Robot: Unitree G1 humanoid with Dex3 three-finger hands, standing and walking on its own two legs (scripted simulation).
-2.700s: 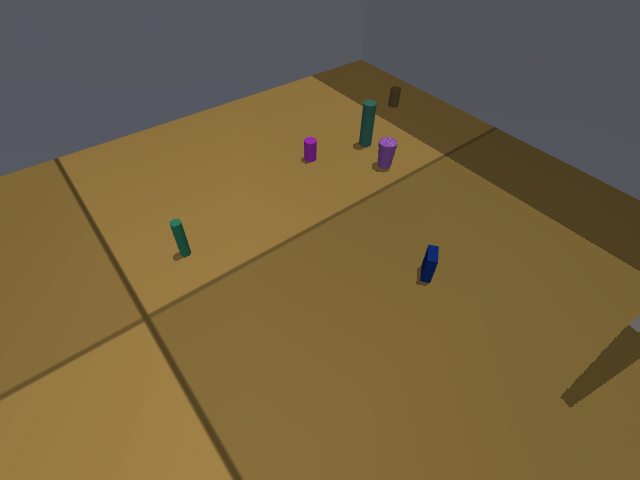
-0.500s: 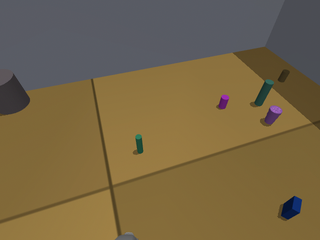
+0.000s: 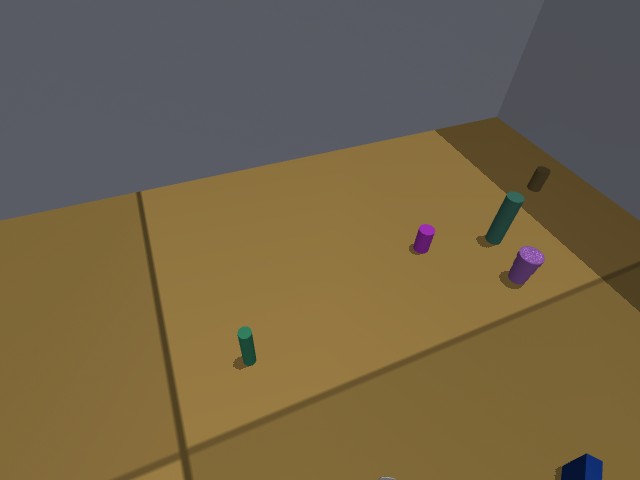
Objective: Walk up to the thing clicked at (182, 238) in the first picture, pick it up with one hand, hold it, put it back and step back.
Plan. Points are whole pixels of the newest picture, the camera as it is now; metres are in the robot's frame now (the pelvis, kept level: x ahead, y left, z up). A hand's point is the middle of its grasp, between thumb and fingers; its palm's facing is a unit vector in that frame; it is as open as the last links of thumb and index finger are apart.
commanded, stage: walk up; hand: left
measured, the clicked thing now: (247, 347) +0.66 +0.20 -0.68
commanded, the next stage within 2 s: none
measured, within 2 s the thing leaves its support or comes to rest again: neither
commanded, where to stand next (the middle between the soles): +0.33 -0.02 m, yaw +1 degrees
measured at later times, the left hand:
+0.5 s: hand (128, 473) +0.19 +0.26 -0.15, palm faces +0.01 -0.94 -0.35, open 7.4 cm
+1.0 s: hand (164, 399) +0.29 +0.24 -0.16, palm faces -0.03 -0.92 -0.39, open 7.4 cm
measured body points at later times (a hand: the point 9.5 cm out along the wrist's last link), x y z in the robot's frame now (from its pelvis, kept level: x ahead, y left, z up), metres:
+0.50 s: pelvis +0.17 -0.02 -0.01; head +0.18 -0.01 +0.44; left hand +0.19 +0.30 -0.12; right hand +0.25 -0.35 -0.11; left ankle +0.27 +0.10 -0.74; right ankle +0.14 -0.15 -0.73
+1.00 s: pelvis +0.23 -0.03 -0.02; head +0.26 -0.04 +0.43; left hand +0.30 +0.28 -0.13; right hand +0.34 -0.33 -0.14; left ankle +0.27 +0.10 -0.73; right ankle +0.29 -0.16 -0.73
